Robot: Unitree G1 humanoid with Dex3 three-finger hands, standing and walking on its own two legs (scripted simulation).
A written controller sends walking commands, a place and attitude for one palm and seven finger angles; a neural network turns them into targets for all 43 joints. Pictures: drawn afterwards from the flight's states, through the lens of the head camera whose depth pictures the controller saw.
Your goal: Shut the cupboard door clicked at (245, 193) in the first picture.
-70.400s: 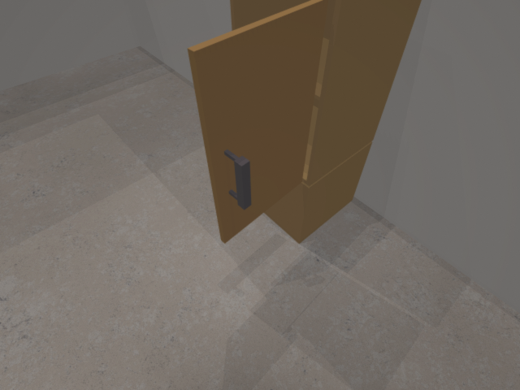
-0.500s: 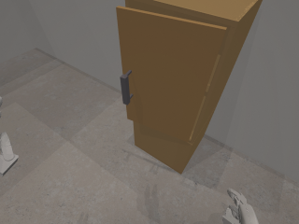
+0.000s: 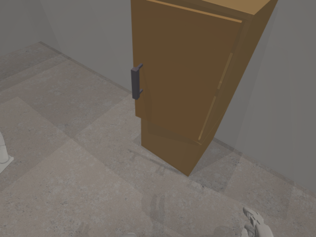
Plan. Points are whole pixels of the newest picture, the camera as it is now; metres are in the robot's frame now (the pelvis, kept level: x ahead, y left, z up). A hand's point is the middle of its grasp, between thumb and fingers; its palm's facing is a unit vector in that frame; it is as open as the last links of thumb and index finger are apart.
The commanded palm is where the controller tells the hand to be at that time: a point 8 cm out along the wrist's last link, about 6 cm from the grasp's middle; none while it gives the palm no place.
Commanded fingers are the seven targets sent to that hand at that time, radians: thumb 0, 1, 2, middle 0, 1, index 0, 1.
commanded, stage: step back with the hand held close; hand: left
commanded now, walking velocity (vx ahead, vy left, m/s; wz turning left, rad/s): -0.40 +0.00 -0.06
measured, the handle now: (138, 81) +0.74 +0.11 -0.05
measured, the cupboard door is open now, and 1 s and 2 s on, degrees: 10 10 10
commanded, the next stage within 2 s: stop stepping back and stand still in 0.56 s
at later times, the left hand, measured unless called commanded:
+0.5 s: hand out of the picture +0.13 +0.29 +0.19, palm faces +0.46 -0.76 -0.46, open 7.4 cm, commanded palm +0.07 +0.31 +0.20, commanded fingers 0.00 0.90 0.90 -0.20 -0.30 -0.20 -0.30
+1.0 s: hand out of the picture +0.08 +0.29 +0.18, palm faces +0.47 -0.82 -0.34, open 7.4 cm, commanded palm +0.02 +0.31 +0.20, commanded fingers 0.00 0.90 0.90 -0.20 -0.30 -0.20 -0.30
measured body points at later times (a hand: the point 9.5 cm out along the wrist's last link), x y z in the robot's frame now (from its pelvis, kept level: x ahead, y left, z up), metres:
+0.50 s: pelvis -0.07 +0.01 +0.01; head -0.07 +0.04 +0.46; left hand +0.10 +0.33 +0.21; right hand +0.09 -0.23 -0.06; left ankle +0.04 +0.08 -0.72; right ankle -0.11 -0.12 -0.68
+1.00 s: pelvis -0.14 +0.02 +0.00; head -0.19 +0.04 +0.45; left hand +0.04 +0.33 +0.19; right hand -0.07 -0.27 -0.09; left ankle -0.03 +0.09 -0.72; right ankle -0.25 -0.12 -0.72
